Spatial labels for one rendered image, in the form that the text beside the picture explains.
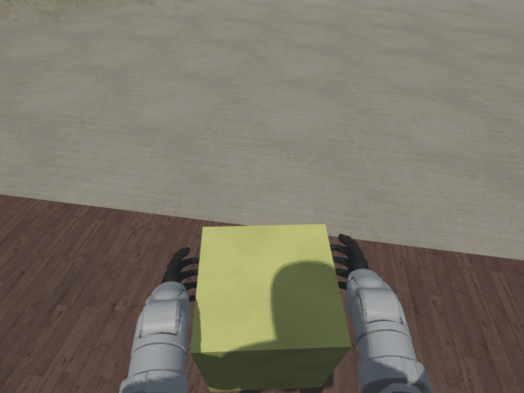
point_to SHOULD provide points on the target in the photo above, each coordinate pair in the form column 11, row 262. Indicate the robot right hand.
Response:
column 356, row 258

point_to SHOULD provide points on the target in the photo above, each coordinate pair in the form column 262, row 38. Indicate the carton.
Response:
column 268, row 311

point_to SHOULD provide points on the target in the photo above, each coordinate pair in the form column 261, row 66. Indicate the robot left hand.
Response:
column 174, row 267

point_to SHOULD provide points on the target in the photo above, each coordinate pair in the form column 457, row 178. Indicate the robot right forearm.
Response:
column 388, row 361

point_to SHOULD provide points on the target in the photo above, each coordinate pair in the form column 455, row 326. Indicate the robot left forearm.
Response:
column 159, row 349

